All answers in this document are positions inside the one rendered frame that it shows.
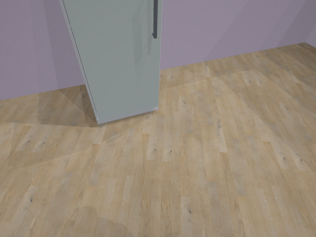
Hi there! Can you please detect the fridge door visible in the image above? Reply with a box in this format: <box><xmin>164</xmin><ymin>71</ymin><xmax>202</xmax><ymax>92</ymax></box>
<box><xmin>63</xmin><ymin>0</ymin><xmax>162</xmax><ymax>120</ymax></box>

